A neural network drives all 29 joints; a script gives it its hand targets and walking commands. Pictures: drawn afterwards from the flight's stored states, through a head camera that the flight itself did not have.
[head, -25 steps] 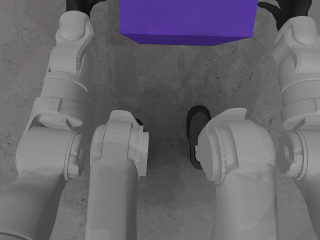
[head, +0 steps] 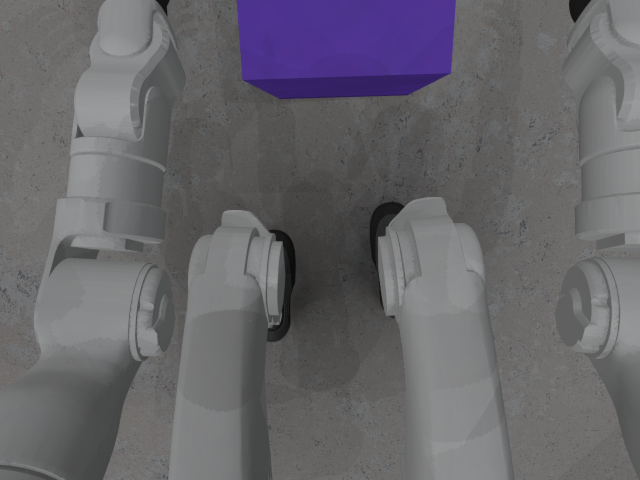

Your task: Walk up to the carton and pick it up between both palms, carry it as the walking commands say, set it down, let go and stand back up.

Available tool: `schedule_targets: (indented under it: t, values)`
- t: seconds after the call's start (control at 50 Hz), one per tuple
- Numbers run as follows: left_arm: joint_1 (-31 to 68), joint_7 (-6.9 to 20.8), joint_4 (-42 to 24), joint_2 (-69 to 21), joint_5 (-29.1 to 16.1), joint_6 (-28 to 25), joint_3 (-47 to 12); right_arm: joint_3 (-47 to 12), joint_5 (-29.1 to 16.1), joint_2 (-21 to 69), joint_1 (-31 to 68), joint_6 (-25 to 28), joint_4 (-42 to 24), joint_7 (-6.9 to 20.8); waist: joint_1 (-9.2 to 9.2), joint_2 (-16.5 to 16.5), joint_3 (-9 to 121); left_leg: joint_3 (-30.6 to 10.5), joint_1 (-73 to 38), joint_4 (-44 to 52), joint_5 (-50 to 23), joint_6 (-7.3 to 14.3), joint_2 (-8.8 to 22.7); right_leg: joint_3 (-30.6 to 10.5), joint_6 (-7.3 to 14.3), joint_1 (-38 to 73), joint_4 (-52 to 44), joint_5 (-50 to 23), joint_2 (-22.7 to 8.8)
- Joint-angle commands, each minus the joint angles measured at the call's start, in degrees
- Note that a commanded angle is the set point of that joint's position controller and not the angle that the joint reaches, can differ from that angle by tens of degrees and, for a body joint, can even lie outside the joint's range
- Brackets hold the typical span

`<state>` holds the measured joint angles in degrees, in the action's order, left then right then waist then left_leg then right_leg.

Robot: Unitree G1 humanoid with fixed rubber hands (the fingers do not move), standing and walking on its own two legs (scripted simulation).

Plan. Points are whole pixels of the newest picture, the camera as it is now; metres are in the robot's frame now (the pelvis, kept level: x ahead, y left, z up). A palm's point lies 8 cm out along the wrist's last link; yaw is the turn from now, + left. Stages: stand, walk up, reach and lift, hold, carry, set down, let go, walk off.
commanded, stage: set down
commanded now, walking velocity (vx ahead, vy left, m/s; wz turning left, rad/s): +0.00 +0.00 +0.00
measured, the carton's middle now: out of the picture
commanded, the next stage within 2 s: let go in 0.90 s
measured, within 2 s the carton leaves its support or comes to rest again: neither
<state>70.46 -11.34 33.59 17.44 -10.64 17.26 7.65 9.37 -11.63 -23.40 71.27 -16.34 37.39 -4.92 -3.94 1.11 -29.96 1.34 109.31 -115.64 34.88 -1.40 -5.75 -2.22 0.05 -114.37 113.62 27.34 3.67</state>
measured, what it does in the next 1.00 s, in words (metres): rises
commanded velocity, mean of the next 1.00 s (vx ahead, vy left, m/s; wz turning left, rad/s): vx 0.00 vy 0.00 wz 0.00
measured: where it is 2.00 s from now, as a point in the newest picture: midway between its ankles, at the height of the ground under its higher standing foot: (333, 292)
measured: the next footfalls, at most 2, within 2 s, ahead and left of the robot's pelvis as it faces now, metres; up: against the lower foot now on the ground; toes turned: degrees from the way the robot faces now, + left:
none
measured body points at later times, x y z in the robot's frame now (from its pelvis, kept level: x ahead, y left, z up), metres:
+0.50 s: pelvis -0.01 -0.01 +0.11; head +0.35 -0.05 +0.37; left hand +0.55 +0.14 -0.01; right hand +0.53 -0.25 -0.02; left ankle +0.12 +0.11 -0.40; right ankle +0.15 -0.11 -0.40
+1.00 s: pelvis +0.02 -0.01 +0.22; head +0.36 -0.05 +0.50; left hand +0.55 +0.14 +0.09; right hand +0.53 -0.26 +0.08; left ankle +0.12 +0.11 -0.40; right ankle +0.15 -0.11 -0.40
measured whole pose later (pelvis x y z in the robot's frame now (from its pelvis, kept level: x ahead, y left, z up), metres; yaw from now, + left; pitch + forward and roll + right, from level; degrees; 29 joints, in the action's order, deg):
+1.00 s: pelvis +0.02 -0.01 +0.22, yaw -1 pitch +22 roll +3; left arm 63.5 -5.0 31.4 16.9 -5.5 19.7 11.2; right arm 12.0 -5.9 -20.5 66.3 -19.6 36.1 -3.3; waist -1.9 -0.3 -29.9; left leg -2.2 68.5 -68.1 22.2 -1.9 -4.4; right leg -2.9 1.4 -72.7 67.6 17.0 3.3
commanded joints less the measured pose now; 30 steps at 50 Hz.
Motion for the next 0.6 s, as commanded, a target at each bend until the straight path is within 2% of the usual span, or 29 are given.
schedule_targets:
  t: [0.0,0.04,0.06,0.08,0.1,0.12,0.14,0.16,0.18,0.2,0.22,0.24,0.26,0.28,0.3,0.32,0.34,0.36,0.38,0.4,0.42,0.44,0.46,0.48,0.5,0.52,0.54,0.56,0.58]
  values:
    - [17.30,0.05,-10.12,9.01,1.70,-1.56,3.49,3.09,0.47,-10.57,19.33,1.61,-12.11,0.39,2.00,-2.88,118.59,2.14,-27.54,15.20,-14.25,1.23,-0.61,3.70,-1.38,54.38,-12.02,-20.10,-1.07]
    - [18.61,0.74,-10.75,8.77,2.36,-0.79,4.75,1.78,0.63,-8.76,18.93,0.78,-12.87,0.41,2.48,-4.36,116.77,2.90,-25.74,16.51,-12.00,1.24,-0.19,2.74,-1.47,57.72,-14.73,-19.05,-0.86]
    - [18.60,0.76,-13.90,10.22,2.69,-0.85,4.48,2.73,0.81,-9.37,18.00,0.29,-15.13,0.35,2.09,-3.67,123.81,1.96,-30.03,17.61,-14.85,1.31,-0.44,3.35,-1.75,61.25,-14.03,-22.45,-0.92]
    - [17.62,1.14,-7.89,9.46,2.27,0.04,3.70,1.08,0.68,-7.50,17.89,-0.43,-10.86,0.35,2.01,-4.85,121.63,2.52,-28.22,17.58,-13.89,1.21,-0.21,2.20,-1.61,61.32,-15.87,-21.78,-1.07]
    - [16.02,1.34,-13.42,9.58,2.35,-0.08,4.14,1.65,0.71,-8.44,15.53,-0.76,-13.92,0.27,2.18,-4.21,124.71,2.96,-29.23,18.20,-15.06,0.79,-0.68,1.86,-1.50,65.25,-16.29,-23.62,-0.81]
    - [16.40,1.50,-12.95,10.99,3.47,0.38,4.49,1.78,0.73,-8.42,16.56,-1.15,-14.93,0.19,3.09,-3.68,126.29,3.02,-29.65,19.38,-15.93,1.08,-1.07,2.19,-1.64,66.53,-16.18,-26.11,-0.41]
    - [15.80,1.88,-11.92,11.17,2.87,1.02,5.01,1.85,0.68,-9.20,15.62,-1.81,-15.01,0.40,2.39,-3.46,125.26,2.62,-30.52,20.73,-13.47,1.30,-0.51,1.94,-1.62,65.46,-17.79,-22.63,-0.89]
    - [17.62,2.01,-14.75,9.47,2.01,1.58,3.89,2.41,0.64,-10.15,17.19,-2.08,-18.01,0.26,2.15,-3.02,126.50,2.75,-34.29,21.61,-15.01,1.16,-0.62,2.74,-1.59,65.66,-18.69,-21.69,-0.56]
    - [19.17,1.92,-16.14,11.70,2.85,2.03,5.31,2.34,0.52,-9.08,18.62,-3.03,-17.63,-0.07,2.18,-3.66,130.34,3.49,-33.79,21.65,-16.38,0.61,-0.93,2.13,-1.80,68.75,-19.73,-25.27,-0.56]
    - [16.80,2.24,-16.81,12.49,2.97,2.74,6.41,2.93,1.45,-10.85,16.81,-3.74,-20.77,-0.40,2.07,-4.17,133.23,3.90,-34.00,22.54,-16.20,0.55,-1.22,2.10,-2.12,72.86,-20.00,-27.30,-0.54]
    - [18.45,2.77,-14.28,12.55,3.14,3.31,6.09,2.35,0.16,-9.56,16.05,-4.40,-15.51,-0.46,1.34,-2.66,124.85,3.25,-31.08,24.06,-10.90,1.14,-0.15,1.45,-1.85,68.00,-21.30,-20.97,-0.97]
    - [19.90,2.72,-18.73,11.31,1.28,3.40,4.48,3.82,1.20,-10.18,17.43,-4.42,-19.74,-0.44,0.84,-2.55,129.04,3.09,-36.75,25.83,-13.75,0.97,-0.63,3.21,-2.03,70.40,-22.32,-21.54,-0.69]
    - [16.09,2.94,-15.73,10.00,0.89,4.50,3.84,2.57,1.84,-10.09,15.52,-5.14,-18.44,-0.55,0.06,-3.86,131.82,2.86,-37.89,25.50,-15.92,0.82,-0.86,2.55,-1.77,73.81,-23.11,-24.90,-0.83]
    - [19.20,3.25,-18.90,11.18,0.36,4.59,4.64,2.99,0.80,-11.09,19.36,-5.31,-22.63,-0.61,1.66,-2.53,130.95,3.43,-38.41,27.10,-14.31,0.91,-0.82,2.65,-1.79,72.96,-24.09,-22.42,-0.72]
    - [19.93,3.39,-16.28,11.81,0.71,5.00,3.06,3.52,1.74,-9.52,18.92,-6.12,-18.41,-0.68,-0.64,-2.60,130.47,3.42,-37.27,27.17,-13.63,0.84,-0.61,2.58,-1.74,72.91,-24.80,-21.96,-0.87]
    - [19.88,3.22,-23.43,13.21,0.24,4.95,4.94,2.72,0.74,-9.88,18.47,-6.73,-23.08,-0.68,2.92,-2.81,135.97,3.92,-41.76,28.42,-14.90,1.06,-0.96,1.99,-1.79,77.88,-26.04,-22.80,-0.81]
    - [19.16,3.52,-18.87,13.60,0.53,6.10,3.92,2.53,0.91,-10.91,17.59,-7.33,-21.33,-1.00,0.64,-3.37,132.80,3.04,-39.62,29.49,-13.64,1.24,-0.78,1.15,-1.72,77.72,-27.37,-22.29,-1.00]
    - [19.58,3.40,-18.60,13.07,0.21,6.03,3.98,2.85,1.05,-10.12,18.32,-7.22,-20.95,-0.80,0.57,-3.46,130.18,2.39,-40.66,30.84,-14.01,1.14,-0.72,2.10,-1.78,75.76,-27.59,-21.61,-0.83]
    - [18.48,3.47,-17.80,12.08,0.58,6.26,4.33,3.84,0.99,-10.02,18.22,-7.00,-21.46,-0.70,0.23,-1.87,129.51,1.98,-42.33,31.73,-15.38,1.14,-0.81,2.82,-1.56,75.35,-28.04,-22.26,-0.69]
    - [17.99,3.53,-19.24,12.80,1.03,6.01,5.35,3.33,1.01,-10.71,19.01,-6.86,-24.06,-0.63,1.79,-3.46,132.79,2.56,-44.15,32.10,-16.63,0.80,-0.86,2.60,-2.01,77.54,-29.39,-23.60,-0.66]
    - [18.63,3.65,-19.48,12.56,0.49,6.30,4.31,3.26,0.65,-10.93,17.82,-7.19,-21.50,-0.45,1.42,-3.38,130.33,2.61,-41.92,33.36,-15.07,0.86,-0.85,1.78,-1.59,78.85,-30.31,-23.39,-0.76]
    - [18.74,4.01,-16.52,11.94,0.64,6.25,5.29,2.21,0.13,-9.42,18.49,-7.06,-19.60,-0.28,2.67,-4.84,125.09,2.83,-39.49,34.37,-12.27,1.18,-0.48,1.05,-1.86,78.86,-31.66,-19.76,-1.18]
    - [18.54,4.35,-16.77,13.04,1.80,5.86,6.44,3.07,0.53,-10.10,18.76,-7.08,-21.26,-0.35,3.06,-4.40,127.40,3.08,-39.61,35.03,-12.75,0.99,-0.92,0.09,-2.14,82.56,-33.12,-20.91,-1.21]
    - [18.47,4.78,-17.33,13.18,1.32,5.80,5.43,2.43,0.68,-9.11,17.64,-7.28,-20.37,-0.12,2.99,-5.33,126.32,3.01,-39.08,36.49,-11.05,1.03,-0.67,0.04,-2.31,85.15,-34.10,-19.41,-1.66]
    - [17.78,5.03,-13.16,12.11,2.06,5.95,6.04,3.47,0.82,-9.09,17.82,-7.25,-15.05,-0.09,1.99,-3.33,119.88,2.36,-35.89,37.79,-8.83,1.33,-0.46,-0.70,-2.09,81.55,-34.78,-17.48,-1.79]
    - [17.31,5.14,-16.72,13.10,1.27,5.64,4.76,2.94,1.34,-9.53,18.33,-7.00,-21.36,-0.32,2.13,-6.83,127.00,2.40,-41.39,38.03,-11.40,1.26,-0.69,-0.40,-2.45,87.28,-36.35,-18.35,-1.71]
    - [17.99,4.96,-18.00,13.92,2.54,5.42,6.30,3.74,1.68,-9.86,17.13,-7.32,-20.16,-0.44,3.31,-5.60,129.68,2.73,-42.40,39.18,-13.75,1.23,-0.68,-0.56,-2.69,88.50,-36.38,-21.47,-1.57]
    - [17.57,5.34,-13.06,11.44,0.98,5.92,4.47,3.09,0.96,-8.89,19.03,-7.40,-17.18,-0.52,1.69,-4.79,125.68,2.08,-41.99,40.17,-12.35,1.18,-0.46,-0.76,-2.14,86.56,-38.00,-19.48,-1.69]
    - [16.11,5.50,-14.89,12.01,2.16,5.78,5.71,1.84,0.60,-7.91,16.47,-7.22,-17.48,-0.24,4.69,-5.02,123.23,2.94,-42.44,40.76,-12.39,1.06,-0.74,-2.36,-2.19,88.21,-39.97,-17.96,-2.01]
